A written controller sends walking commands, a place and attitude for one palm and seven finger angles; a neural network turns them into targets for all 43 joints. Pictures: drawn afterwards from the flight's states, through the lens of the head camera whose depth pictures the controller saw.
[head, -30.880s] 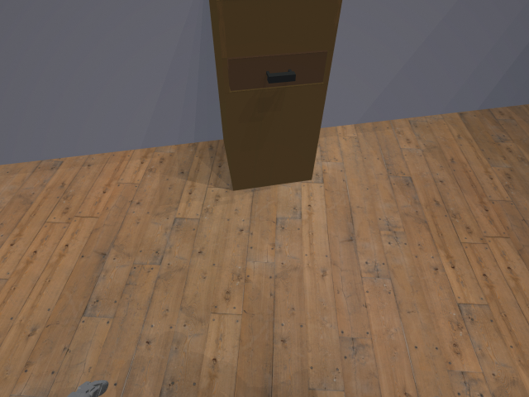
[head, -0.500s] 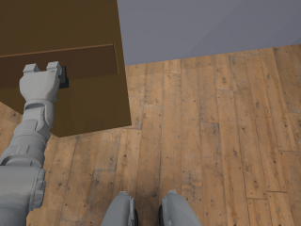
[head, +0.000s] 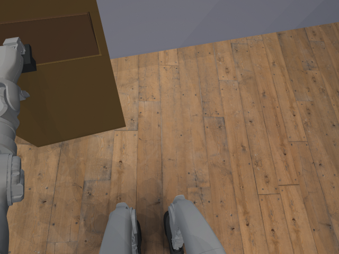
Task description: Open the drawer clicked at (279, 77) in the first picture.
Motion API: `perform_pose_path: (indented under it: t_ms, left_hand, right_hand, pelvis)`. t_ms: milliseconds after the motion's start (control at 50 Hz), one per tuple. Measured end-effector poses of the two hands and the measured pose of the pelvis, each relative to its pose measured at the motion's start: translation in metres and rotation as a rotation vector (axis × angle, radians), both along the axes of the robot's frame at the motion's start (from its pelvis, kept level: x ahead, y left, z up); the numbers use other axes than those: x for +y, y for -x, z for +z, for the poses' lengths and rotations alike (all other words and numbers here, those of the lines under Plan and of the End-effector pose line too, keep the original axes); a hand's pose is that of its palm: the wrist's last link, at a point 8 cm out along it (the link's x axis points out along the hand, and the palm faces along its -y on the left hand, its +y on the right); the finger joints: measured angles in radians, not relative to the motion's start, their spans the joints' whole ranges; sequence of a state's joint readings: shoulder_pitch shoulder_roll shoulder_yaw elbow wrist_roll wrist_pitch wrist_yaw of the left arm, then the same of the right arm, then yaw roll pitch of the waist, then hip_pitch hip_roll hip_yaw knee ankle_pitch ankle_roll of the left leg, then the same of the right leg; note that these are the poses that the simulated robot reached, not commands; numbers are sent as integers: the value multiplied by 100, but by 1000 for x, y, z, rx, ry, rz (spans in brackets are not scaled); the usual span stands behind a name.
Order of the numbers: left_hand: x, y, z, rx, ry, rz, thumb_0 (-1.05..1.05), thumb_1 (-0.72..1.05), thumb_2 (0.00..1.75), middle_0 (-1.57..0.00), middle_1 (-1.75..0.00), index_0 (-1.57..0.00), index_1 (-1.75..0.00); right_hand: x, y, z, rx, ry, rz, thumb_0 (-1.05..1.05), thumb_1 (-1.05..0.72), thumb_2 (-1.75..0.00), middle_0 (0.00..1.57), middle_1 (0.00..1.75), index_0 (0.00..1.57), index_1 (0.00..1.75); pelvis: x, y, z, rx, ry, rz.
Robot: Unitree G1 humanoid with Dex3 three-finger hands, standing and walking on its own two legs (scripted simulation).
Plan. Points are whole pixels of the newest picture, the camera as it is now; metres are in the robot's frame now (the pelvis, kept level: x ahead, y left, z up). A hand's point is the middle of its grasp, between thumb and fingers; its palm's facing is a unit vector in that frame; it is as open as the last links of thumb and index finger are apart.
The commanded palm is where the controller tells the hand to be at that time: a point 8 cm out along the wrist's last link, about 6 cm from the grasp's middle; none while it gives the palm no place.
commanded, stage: open the thumb to release the handle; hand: left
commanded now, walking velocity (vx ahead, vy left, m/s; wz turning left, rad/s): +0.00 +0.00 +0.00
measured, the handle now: (6, 58) +0.57 +0.31 +0.01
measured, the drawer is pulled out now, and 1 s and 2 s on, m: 0.00 0.00 0.00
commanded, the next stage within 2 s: lift the hand off the handle in 0.10 s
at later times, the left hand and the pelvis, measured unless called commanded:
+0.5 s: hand (13, 80) +0.53 +0.30 -0.01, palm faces -0.05 -0.02 -1.00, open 13.6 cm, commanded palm +0.55 +0.29 +0.04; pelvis -0.01 +0.01 -0.01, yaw +0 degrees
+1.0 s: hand (10, 77) +0.53 +0.30 +0.00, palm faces -0.11 -0.04 -0.99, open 13.1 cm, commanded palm +0.55 +0.28 +0.08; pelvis +0.01 +0.01 +0.02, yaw +1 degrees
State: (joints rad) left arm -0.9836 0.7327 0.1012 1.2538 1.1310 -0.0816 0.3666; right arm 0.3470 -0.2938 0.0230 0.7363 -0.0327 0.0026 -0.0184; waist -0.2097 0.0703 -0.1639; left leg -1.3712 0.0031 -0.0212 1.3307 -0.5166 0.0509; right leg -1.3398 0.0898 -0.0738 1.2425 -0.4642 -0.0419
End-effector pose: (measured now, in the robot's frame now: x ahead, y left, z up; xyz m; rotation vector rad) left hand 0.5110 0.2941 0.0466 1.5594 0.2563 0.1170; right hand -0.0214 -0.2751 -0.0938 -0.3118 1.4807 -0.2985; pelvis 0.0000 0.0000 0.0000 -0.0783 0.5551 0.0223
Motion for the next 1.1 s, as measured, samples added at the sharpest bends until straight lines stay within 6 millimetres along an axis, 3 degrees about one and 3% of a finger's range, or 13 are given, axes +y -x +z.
perform_pose_path:
  t_ms: [140,280,560,920,1100]
  left_hand:
    - [3,1,-4,-33,-8,-35,0,-30,38,-35,-123,-36,-123]
    - [3,2,-6,-59,2,-30,0,-44,32,-33,-121,-35,-121]
    - [3,1,-4,-42,8,-31,0,-48,30,-35,-121,-36,-121]
    - [2,-2,5,13,16,-17,0,-48,30,-35,-118,-43,-122]
    - [3,-3,16,20,28,-21,0,-48,30,-38,-120,-46,-121]
  right_hand:
    - [8,23,-12,35,-14,-11,0,-90,-89,20,30,20,30]
    - [18,12,-19,6,-40,-1,1,-90,-89,20,30,20,30]
    - [18,-27,-9,-84,-11,61,0,-90,-89,20,30,20,30]
    - [16,-9,17,-9,-4,7,0,-90,-89,20,30,20,30]
    - [14,-19,29,3,-10,-4,0,-90,-89,20,30,20,30]
  pelvis:
    - [3,11,-12,20,3,-4]
    - [8,13,-14,27,7,-3]
    - [11,7,-7,14,15,17]
    - [7,-7,17,1,11,22]
    - [6,-23,31,-13,5,19]
